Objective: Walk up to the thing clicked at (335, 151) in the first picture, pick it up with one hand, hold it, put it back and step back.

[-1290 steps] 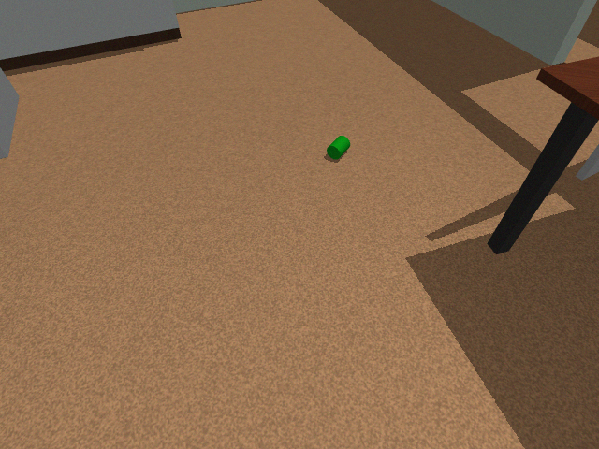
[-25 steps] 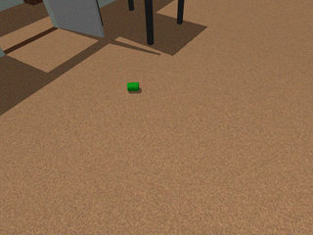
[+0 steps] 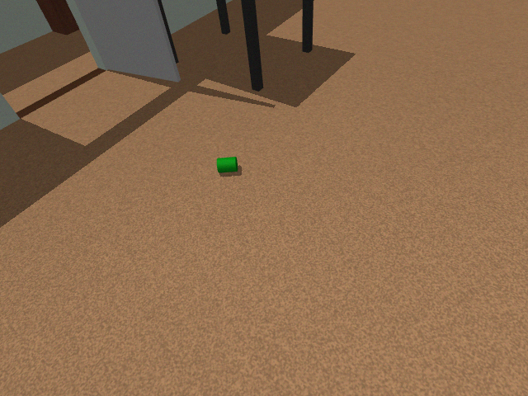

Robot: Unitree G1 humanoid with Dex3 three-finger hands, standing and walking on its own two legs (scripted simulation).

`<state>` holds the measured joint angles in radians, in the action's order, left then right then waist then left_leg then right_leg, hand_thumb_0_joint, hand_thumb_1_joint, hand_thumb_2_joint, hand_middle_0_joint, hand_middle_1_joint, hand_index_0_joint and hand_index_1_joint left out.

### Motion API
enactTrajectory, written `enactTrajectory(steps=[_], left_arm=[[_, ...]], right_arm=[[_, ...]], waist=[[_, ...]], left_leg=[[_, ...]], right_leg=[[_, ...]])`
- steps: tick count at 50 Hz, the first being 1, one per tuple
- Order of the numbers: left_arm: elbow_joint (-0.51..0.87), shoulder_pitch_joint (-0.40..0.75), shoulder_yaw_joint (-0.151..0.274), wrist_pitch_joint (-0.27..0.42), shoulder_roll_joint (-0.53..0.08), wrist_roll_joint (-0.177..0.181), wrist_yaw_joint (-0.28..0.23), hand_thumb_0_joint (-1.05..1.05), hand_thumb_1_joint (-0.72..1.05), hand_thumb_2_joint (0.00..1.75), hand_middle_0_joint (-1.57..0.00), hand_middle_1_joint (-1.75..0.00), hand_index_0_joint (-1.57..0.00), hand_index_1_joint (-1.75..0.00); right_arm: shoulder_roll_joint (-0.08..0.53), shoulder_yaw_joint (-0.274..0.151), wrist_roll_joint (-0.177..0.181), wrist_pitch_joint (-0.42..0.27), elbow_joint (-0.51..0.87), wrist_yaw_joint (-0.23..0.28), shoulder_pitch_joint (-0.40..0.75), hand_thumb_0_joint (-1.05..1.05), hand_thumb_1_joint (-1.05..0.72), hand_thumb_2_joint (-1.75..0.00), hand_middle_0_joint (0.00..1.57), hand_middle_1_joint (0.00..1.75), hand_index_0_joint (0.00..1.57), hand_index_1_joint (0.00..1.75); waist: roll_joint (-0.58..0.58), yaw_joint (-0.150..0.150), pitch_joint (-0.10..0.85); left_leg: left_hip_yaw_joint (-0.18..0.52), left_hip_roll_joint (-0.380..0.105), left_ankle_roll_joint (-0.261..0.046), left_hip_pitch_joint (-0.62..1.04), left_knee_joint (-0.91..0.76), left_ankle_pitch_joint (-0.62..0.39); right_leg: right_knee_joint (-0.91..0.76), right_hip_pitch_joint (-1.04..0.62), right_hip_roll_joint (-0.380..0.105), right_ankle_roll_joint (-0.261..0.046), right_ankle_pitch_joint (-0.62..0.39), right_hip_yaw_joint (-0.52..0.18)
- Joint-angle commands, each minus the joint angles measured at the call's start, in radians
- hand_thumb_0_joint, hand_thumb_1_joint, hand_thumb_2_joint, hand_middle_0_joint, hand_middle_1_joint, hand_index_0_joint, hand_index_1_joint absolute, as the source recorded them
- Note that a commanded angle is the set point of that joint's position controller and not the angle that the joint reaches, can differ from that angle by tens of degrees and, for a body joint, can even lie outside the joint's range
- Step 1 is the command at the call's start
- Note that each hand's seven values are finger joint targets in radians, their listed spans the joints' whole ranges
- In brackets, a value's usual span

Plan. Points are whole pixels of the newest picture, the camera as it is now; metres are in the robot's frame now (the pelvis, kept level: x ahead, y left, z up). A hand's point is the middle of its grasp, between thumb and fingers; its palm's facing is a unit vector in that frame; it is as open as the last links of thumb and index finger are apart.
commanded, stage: walk up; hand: left
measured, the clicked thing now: (227, 164) +1.39 +0.32 -0.73
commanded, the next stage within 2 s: none
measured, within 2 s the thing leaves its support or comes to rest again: neither
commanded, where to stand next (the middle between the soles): +0.99 +0.08 m, yaw +1 degrees
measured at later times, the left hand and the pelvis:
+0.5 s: hand (134, 314) +0.30 +0.32 -0.15, palm faces -0.02 -0.95 -0.30, open 7.4 cm; pelvis +0.24 +0.05 +0.00, yaw +2 degrees
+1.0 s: hand (168, 217) +0.53 +0.29 -0.12, palm faces +0.01 -0.92 -0.38, open 7.4 cm; pelvis +0.48 +0.02 +0.00, yaw +1 degrees
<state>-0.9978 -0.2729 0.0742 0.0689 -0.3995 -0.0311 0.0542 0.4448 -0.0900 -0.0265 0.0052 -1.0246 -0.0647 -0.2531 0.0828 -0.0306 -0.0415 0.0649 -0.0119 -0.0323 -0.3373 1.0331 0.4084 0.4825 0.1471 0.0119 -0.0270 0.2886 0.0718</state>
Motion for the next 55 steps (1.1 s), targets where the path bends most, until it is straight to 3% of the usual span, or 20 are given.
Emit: enactTrajectory(steps=[1, 4, 11, 14, 15, 16, 17, 18, 21, 28, 35, 38, 40, 41, 42, 44, 46, 49, 51, 55], left_arm=[[0.092, 0.057, 0.053, 0.044, -0.251, 0.026, -0.03, 0.0, 0.9, 0.9, -0.2, -0.3, -0.2, -0.3], [0.115, 0.039, 0.055, 0.049, -0.259, 0.026, -0.032, 0.0, 0.9, 0.9, -0.2, -0.3, -0.2, -0.3], [0.138, -0.007, 0.059, 0.037, -0.285, 0.021, -0.031, 0.0, 0.9, 0.9, -0.2, -0.3, -0.2, -0.3], [0.16, 0.015, 0.046, 0.029, -0.266, 0.027, -0.042, 0.0, 0.9, 0.9, -0.2, -0.3, -0.2, -0.3], [0.164, -0.041, 0.026, 0.022, -0.204, 0.033, -0.044, 0.0, 0.9, 0.9, -0.2, -0.3, -0.2, -0.3], [0.174, -0.122, 0.017, 0.019, -0.139, 0.052, -0.038, 0.0, 0.9, 0.9, -0.2, -0.3, -0.2, -0.3], [0.157, -0.087, 0.03, 0.013, -0.242, 0.042, -0.051, 0.0, 0.9, 0.9, -0.2, -0.3, -0.2, -0.3], [0.157, -0.035, 0.023, 0.015, -0.269, 0.035, -0.051, 0.0, 0.9, 0.9, -0.2, -0.3, -0.2, -0.3], [0.131, -0.08, 0.015, 0.013, -0.225, 0.053, -0.027, 0.0, 0.9, 0.9, -0.2, -0.3, -0.2, -0.3], [0.172, 0.018, 0.015, 0.004, -0.181, 0.024, 0.01, 0.0, 0.9, 0.9, -0.2, -0.3, -0.2, -0.3], [0.175, 0.082, 0.035, 0.015, -0.172, 0.021, 0.017, 0.0, 0.9, 0.9, -0.2, -0.3, -0.2, -0.3], [0.123, -0.119, 0.066, 0.033, -0.238, 0.014, -0.006, 0.0, 0.9, 0.9, -0.2, -0.3, -0.2, -0.3], [0.134, -0.221, 0.097, 0.042, -0.365, 0.023, -0.021, 0.0, 0.9, 0.9, -0.2, -0.3, -0.2, -0.3], [0.147, -0.163, 0.093, 0.039, -0.372, 0.037, -0.026, 0.0, 0.9, 0.9, -0.2, -0.3, -0.2, -0.3], [0.164, -0.135, 0.083, 0.035, -0.33, 0.044, -0.03, 0.0, 0.9, 0.9, -0.2, -0.3, -0.2, -0.3], [0.173, -0.067, 0.06, 0.039, -0.273, 0.047, -0.038, 0.0, 0.9, 0.9, -0.2, -0.3, -0.2, -0.3], [0.18, -0.034, 0.049, 0.044, -0.244, 0.041, -0.036, 0.0, 0.9, 0.9, -0.2, -0.3, -0.2, -0.3], [0.206, -0.028, 0.049, 0.052, -0.244, 0.033, -0.035, 0.0, 0.9, 0.9, -0.2, -0.3, -0.2, -0.3], [0.226, -0.024, 0.054, 0.052, -0.257, 0.023, -0.032, 0.0, 0.9, 0.9, -0.2, -0.3, -0.2, -0.3], [0.235, -0.034, 0.062, 0.052, -0.278, 0.015, -0.029, 0.0, 0.9, 0.9, -0.2, -0.3, -0.2, -0.3]], right_arm=[[0.157, -0.028, 0.022, -0.053, 0.097, -0.001, 0.012, 0.0, -0.9, -0.9, 0.2, 0.3, 0.2, 0.3], [0.148, -0.029, 0.011, -0.043, 0.137, -0.015, 0.051, 0.0, -0.9, -0.9, 0.2, 0.3, 0.2, 0.3], [0.135, -0.033, 0.0, -0.055, 0.213, -0.032, 0.173, 0.0, -0.9, -0.9, 0.2, 0.3, 0.2, 0.3], [0.181, -0.068, -0.019, -0.063, 0.146, -0.014, -0.113, 0.0, -0.9, -0.9, 0.2, 0.3, 0.2, 0.3], [0.241, -0.095, -0.032, -0.067, 0.119, -0.002, -0.257, 0.0, -0.9, -0.9, 0.2, 0.3, 0.2, 0.3], [0.311, -0.114, -0.021, -0.075, 0.154, 0.009, -0.253, 0.0, -0.9, -0.9, 0.2, 0.3, 0.2, 0.3], [0.31, -0.115, 0.021, -0.076, 0.174, 0.011, -0.199, 0.0, -0.9, -0.9, 0.2, 0.3, 0.2, 0.3], [0.286, -0.109, 0.032, -0.073, 0.195, 0.018, -0.13, 0.0, -0.9, -0.9, 0.2, 0.3, 0.2, 0.3], [0.189, -0.053, 0.035, -0.083, 0.227, 0.033, -0.006, 0.0, -0.9, -0.9, 0.2, 0.3, 0.2, 0.3], [0.197, -0.047, 0.021, -0.115, 0.251, 0.024, -0.035, 0.0, -0.9, -0.9, 0.2, 0.3, 0.2, 0.3], [0.203, -0.046, 0.027, -0.098, 0.268, 0.021, -0.056, 0.0, -0.9, -0.9, 0.2, 0.3, 0.2, 0.3], [0.151, -0.023, 0.025, -0.09, 0.287, 0.025, -0.08, 0.0, -0.9, -0.9, 0.2, 0.3, 0.2, 0.3], [0.128, -0.006, 0.037, -0.087, 0.291, 0.028, -0.155, 0.0, -0.9, -0.9, 0.2, 0.3, 0.2, 0.3], [0.199, -0.02, 0.027, -0.079, 0.268, 0.04, -0.121, 0.0, -0.9, -0.9, 0.2, 0.3, 0.2, 0.3], [0.207, -0.025, 0.026, -0.082, 0.261, 0.043, -0.063, 0.0, -0.9, -0.9, 0.2, 0.3, 0.2, 0.3], [0.162, -0.018, 0.046, -0.077, 0.231, 0.035, -0.092, 0.0, -0.9, -0.9, 0.2, 0.3, 0.2, 0.3], [0.142, -0.012, 0.039, -0.064, 0.218, 0.022, -0.13, 0.0, -0.9, -0.9, 0.2, 0.3, 0.2, 0.3], [0.129, -0.022, 0.027, -0.05, 0.218, 0.008, -0.114, 0.0, -0.9, -0.9, 0.2, 0.3, 0.2, 0.3], [0.131, -0.026, 0.019, -0.049, 0.237, -0.001, -0.057, 0.0, -0.9, -0.9, 0.2, 0.3, 0.2, 0.3], [0.132, -0.031, 0.009, -0.066, 0.263, -0.018, 0.043, 0.0, -0.9, -0.9, 0.2, 0.3, 0.2, 0.3]], waist=[[-0.184, 0.025, -0.071], [-0.184, 0.018, -0.098], [-0.164, -0.014, -0.046], [-0.024, 0.131, 0.115], [0.116, 0.19, 0.193], [0.325, 0.148, 0.231], [0.18, 0.143, 0.252], [0.102, 0.127, 0.176], [0.013, 0.038, 0.014], [0.043, 0.049, -0.076], [0.029, 0.052, -0.016], [-0.165, -0.058, 0.119], [-0.358, -0.079, 0.171], [-0.299, -0.074, 0.149], [-0.221, -0.072, 0.082], [-0.191, -0.006, 0.021], [-0.231, 0.028, 0.005], [-0.231, 0.032, -0.017], [-0.229, 0.016, -0.047], [-0.21, -0.013, -0.044]], left_leg=[[0.08, -0.052, 0.012, -0.231, -0.043, -0.152], [0.05, -0.055, 0.046, -0.244, -0.174, -0.183], [-0.108, -0.062, 0.006, -0.063, -0.454, -0.298], [-0.141, 0.0, -0.067, 0.319, -0.517, -0.286], [-0.012, -0.077, -0.12, 0.529, -0.534, -0.142], [0.511, -0.345, -0.207, 0.66, -0.668, -0.066], [0.673, -0.396, -0.278, 0.634, -0.754, 0.021], [0.591, -0.393, -0.274, 0.507, -0.781, 0.053], [0.151, -0.255, -0.134, 0.211, -0.789, -0.202], [0.004, -0.245, -0.208, 0.191, -0.827, -0.312], [-0.048, -0.208, -0.144, 0.155, -0.677, -0.381], [-0.127, -0.116, -0.089, 0.065, -0.262, -0.456], [-0.106, 0.066, -0.016, -0.292, 0.146, 0.109], [-0.033, 0.001, -0.016, -0.318, 0.209, 0.137], [0.013, -0.018, -0.011, -0.317, 0.236, 0.095], [0.064, -0.035, -0.016, -0.223, 0.158, -0.019], [0.018, -0.031, -0.007, -0.152, 0.063, -0.083], [-0.009, -0.028, 0.029, -0.178, -0.038, -0.161], [-0.032, -0.054, 0.048, -0.179, -0.17, -0.163], [-0.067, -0.098, 0.036, -0.079, -0.378, -0.253]], right_leg=[[-0.325, -0.096, -0.237, -0.105, -0.027, -0.248], [-0.327, -0.085, -0.248, -0.156, -0.116, -0.171], [-0.206, -0.112, -0.244, -0.13, -0.366, -0.058], [0.231, -0.027, -0.182, -0.091, -0.552, 0.003], [0.518, 0.169, -0.114, -0.053, -0.377, 0.03], [0.729, 0.446, 0.088, -0.006, 0.222, -0.01], [0.796, 0.466, 0.039, -0.044, 0.265, -0.156], [0.84, 0.478, -0.011, -0.042, 0.214, -0.186], [0.671, 0.352, -0.071, -0.028, 0.029, -0.196], [0.338, 0.396, -0.121, 0.04, -0.06, -0.089], [0.094, 0.155, -0.061, -0.003, -0.21, -0.005], [0.008, -0.186, -0.036, -0.041, -0.109, 0.0], [-0.187, -0.401, -0.445, -0.205, -0.011, -0.695], [-0.184, -0.338, -0.491, -0.282, 0.009, -0.776], [-0.196, -0.234, -0.448, -0.284, -0.073, -0.671], [-0.173, -0.088, -0.311, -0.174, -0.262, -0.362], [-0.181, 0.008, -0.233, -0.146, -0.325, -0.215], [-0.214, 0.027, -0.229, -0.172, -0.317, -0.138], [-0.248, 0.063, -0.25, -0.191, -0.154, -0.133], [-0.217, 0.091, -0.282, -0.179, -0.049, -0.125]])
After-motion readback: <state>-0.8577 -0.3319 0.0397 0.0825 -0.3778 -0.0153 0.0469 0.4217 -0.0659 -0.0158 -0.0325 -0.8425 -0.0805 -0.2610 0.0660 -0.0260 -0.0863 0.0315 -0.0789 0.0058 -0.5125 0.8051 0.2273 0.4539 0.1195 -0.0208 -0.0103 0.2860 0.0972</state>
